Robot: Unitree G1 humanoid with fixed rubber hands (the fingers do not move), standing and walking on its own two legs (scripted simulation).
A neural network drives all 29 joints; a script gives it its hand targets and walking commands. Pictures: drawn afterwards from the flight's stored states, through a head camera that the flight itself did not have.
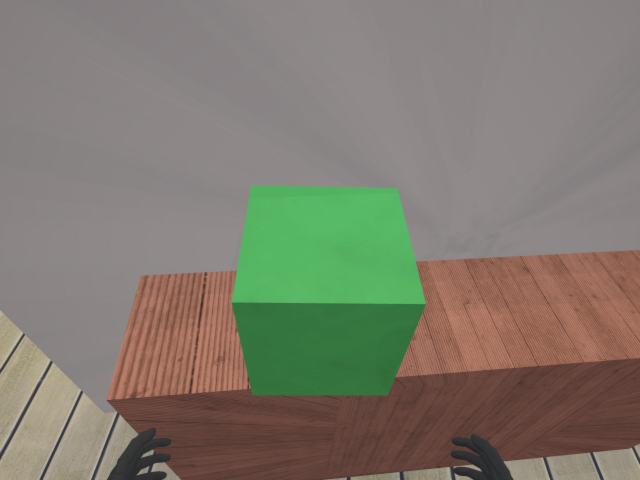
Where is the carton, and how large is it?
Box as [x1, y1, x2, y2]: [232, 185, 425, 394]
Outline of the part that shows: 251,185 232,297 232,306 252,394 387,394 425,305 397,188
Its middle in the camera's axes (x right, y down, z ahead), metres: +0.01 +0.08 +0.57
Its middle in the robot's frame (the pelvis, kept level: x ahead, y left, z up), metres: +0.38 -0.01 +0.00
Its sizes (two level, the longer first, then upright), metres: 0.210 0.200 0.250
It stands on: a pedestal, 0.66 m high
